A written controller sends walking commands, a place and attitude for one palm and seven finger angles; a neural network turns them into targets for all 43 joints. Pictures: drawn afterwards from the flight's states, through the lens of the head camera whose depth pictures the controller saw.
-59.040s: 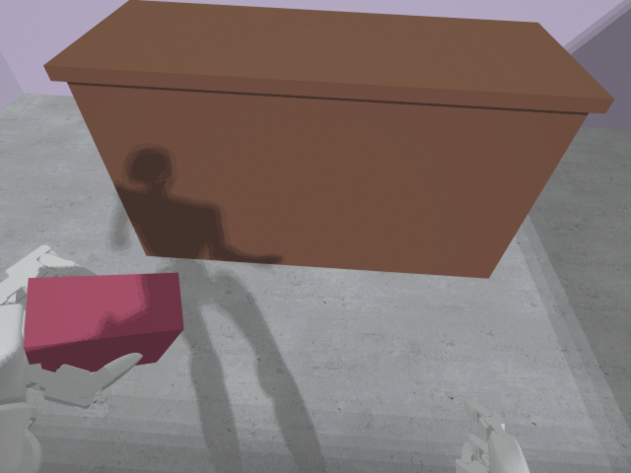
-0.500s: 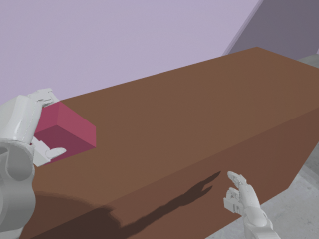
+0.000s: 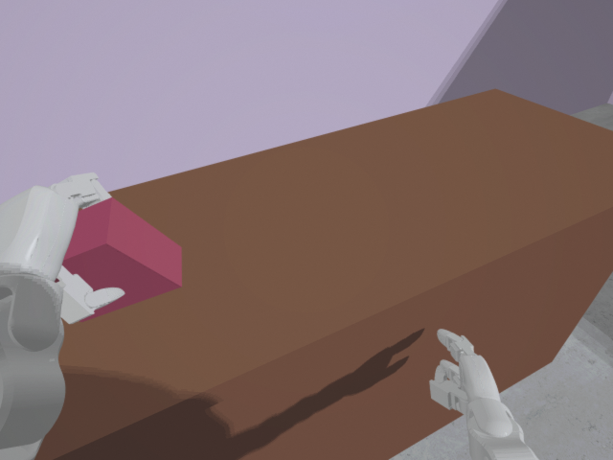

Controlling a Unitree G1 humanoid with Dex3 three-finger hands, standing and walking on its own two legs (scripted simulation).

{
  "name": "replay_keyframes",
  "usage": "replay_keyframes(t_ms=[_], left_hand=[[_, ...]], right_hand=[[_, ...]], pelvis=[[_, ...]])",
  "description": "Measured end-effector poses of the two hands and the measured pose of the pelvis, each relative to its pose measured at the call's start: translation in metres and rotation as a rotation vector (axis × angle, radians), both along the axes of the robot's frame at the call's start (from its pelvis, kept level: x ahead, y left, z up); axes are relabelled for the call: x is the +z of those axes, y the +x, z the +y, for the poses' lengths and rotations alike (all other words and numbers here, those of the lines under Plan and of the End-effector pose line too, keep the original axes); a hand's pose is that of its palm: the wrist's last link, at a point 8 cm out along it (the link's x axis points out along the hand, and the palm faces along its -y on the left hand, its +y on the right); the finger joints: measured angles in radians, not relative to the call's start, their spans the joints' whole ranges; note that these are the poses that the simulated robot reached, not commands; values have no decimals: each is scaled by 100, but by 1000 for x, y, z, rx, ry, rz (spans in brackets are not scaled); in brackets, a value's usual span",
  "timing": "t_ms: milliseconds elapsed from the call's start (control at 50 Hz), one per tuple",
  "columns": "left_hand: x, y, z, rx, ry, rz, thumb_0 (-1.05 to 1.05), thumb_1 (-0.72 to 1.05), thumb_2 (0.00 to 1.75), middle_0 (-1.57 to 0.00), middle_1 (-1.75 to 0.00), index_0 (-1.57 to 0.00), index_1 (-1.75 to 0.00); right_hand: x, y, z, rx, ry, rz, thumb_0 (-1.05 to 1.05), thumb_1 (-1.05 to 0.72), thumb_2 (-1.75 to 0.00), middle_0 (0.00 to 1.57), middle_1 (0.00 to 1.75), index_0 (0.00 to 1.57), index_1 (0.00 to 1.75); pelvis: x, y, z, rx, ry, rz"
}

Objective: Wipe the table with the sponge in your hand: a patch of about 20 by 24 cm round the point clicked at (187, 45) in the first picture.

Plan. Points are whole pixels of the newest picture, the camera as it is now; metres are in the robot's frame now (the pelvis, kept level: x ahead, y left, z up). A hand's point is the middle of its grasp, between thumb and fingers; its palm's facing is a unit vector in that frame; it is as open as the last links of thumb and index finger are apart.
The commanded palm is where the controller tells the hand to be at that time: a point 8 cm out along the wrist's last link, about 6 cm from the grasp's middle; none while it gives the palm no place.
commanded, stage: step back with the hand held close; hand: left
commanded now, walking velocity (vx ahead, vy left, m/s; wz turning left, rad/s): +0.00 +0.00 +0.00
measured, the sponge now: (108, 272) +0.21 +0.28 +0.19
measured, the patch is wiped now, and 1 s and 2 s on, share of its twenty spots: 0.90 0.90 0.90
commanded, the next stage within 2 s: stop stepping back and stand still in 1.34 s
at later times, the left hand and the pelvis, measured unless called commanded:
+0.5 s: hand (68, 218) +0.20 +0.26 +0.28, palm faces +0.56 -0.75 -0.35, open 9.7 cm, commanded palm +0.13 +0.30 +0.29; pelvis -0.01 +0.01 -0.01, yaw +3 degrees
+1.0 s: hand (24, 272) +0.14 +0.26 +0.28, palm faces +0.54 -0.80 -0.28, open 9.7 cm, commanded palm +0.07 +0.30 +0.29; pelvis -0.08 +0.02 -0.01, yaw +3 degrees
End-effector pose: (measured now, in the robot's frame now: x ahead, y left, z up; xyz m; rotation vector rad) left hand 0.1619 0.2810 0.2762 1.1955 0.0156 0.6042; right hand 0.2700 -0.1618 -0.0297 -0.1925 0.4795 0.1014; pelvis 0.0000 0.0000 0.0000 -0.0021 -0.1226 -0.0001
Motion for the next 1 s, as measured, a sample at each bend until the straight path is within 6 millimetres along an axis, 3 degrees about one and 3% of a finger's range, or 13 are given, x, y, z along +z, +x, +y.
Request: replay_keyframes(t_ms=[120, 180, 260, 340, 460, 560, 700, 880, 940, 1000], left_hand=[[1, 0, 1, 1, 9, -6, -1, -51, 106, -73, -139, -81, -134], [-5, 11, 10, -234, -303, -163, -1, -51, 106, -73, -139, -81, -134], [-14, 10, 5, -454, -446, -389, -1, -51, 106, -73, -139, -81, -134], [-8, -1, -3, -587, -447, -533, -1, -51, 106, -73, -139, -81, -134], [10, -8, 13, -603, -326, -652, -1, -51, 106, -74, -139, -81, -134], [5, -9, 27, -567, -326, -655, -1, -51, 106, -73, -139, -81, -134], [-10, -32, 19, -640, -326, -626, -1, -51, 106, -73, -139, -81, -134], [20, -60, 37, -564, -301, -776, -1, -51, 107, -74, -139, -82, -134], [12, -61, 34, -548, -359, -750, -1, -51, 107, -73, -139, -81, -134], [-1, -67, 18, -593, -403, -695, -1, -51, 107, -73, -140, -81, -134]], right_hand=[[0, 0, 0, -3, -1, -1, 2, -90, -90, 20, 30, 20, 30], [2, -9, -1, 23, -18, -13, 2, -90, -90, 20, 30, 20, 30], [-9, -40, -15, -13, -77, 53, 1, -90, -90, 20, 30, 20, 30], [-32, -82, -41, -114, -150, 200, 1, -90, -90, 20, 30, 20, 30], [-59, -145, -69, -233, -200, 386, 1, -90, -90, 20, 30, 20, 30], [-67, -173, -72, -289, -181, 408, 2, -90, -90, 20, 30, 20, 30], [-65, -180, -56, -285, -172, 345, 2, -90, -90, 20, 30, 20, 30], [-54, -165, -22, -166, -97, 244, 1, -90, -90, 20, 30, 20, 30], [-50, -161, -18, -137, -67, 202, 1, -90, -90, 20, 30, 20, 30], [-45, -160, -22, -140, -60, 173, 1, -90, -90, 20, 30, 20, 30]], pelvis=[[0, 0, 2, 5, -1, 0], [-2, 0, 0, 52, -21, 46], [-7, 1, 0, 63, -40, 96], [-9, -1, 5, 58, -27, 122], [-12, -9, 12, 60, -28, 141], [-15, -19, 17, 54, -44, 150], [-21, -35, 25, 44, -49, 157], [-12, -54, 22, 44, -56, 154], [-12, -66, 18, 34, -75, 151], [-15, -78, 15, 43, -82, 150]])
